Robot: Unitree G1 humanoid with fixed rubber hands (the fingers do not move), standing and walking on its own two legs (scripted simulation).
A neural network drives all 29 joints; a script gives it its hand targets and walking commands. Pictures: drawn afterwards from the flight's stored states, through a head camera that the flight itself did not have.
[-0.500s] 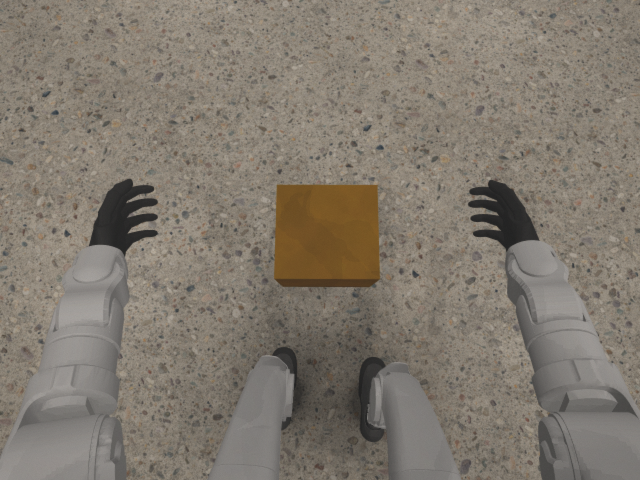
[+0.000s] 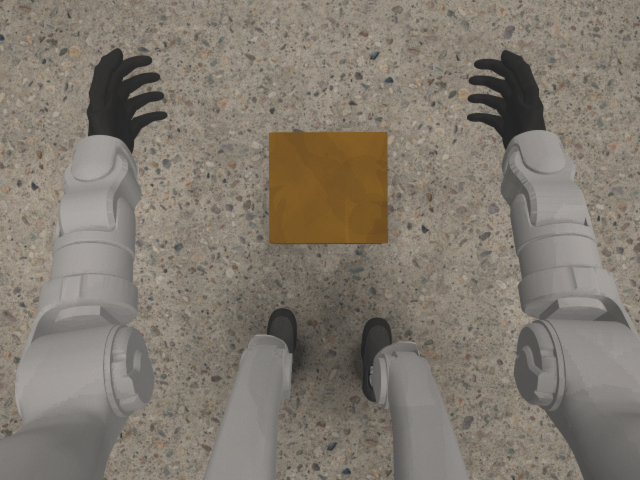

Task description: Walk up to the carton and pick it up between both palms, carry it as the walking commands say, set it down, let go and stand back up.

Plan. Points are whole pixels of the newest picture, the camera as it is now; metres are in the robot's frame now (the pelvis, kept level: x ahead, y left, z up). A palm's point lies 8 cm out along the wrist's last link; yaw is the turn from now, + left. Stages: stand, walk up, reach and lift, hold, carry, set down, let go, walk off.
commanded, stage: reach and lift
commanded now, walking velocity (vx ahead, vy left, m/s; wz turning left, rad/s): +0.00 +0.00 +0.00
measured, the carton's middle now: (327, 194) +0.48 +0.01 -0.57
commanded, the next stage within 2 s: none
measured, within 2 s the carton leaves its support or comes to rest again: neither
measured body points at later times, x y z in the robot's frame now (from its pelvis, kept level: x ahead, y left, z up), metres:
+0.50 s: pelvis -0.04 +0.00 -0.11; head +0.31 +0.00 +0.17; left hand +0.48 +0.25 -0.25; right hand +0.50 -0.18 -0.27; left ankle +0.06 +0.12 -0.63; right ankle +0.04 -0.12 -0.63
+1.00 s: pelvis -0.07 +0.00 -0.24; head +0.31 +0.00 +0.01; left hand +0.48 +0.23 -0.41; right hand +0.49 -0.17 -0.42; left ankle +0.06 +0.12 -0.63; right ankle +0.04 -0.12 -0.63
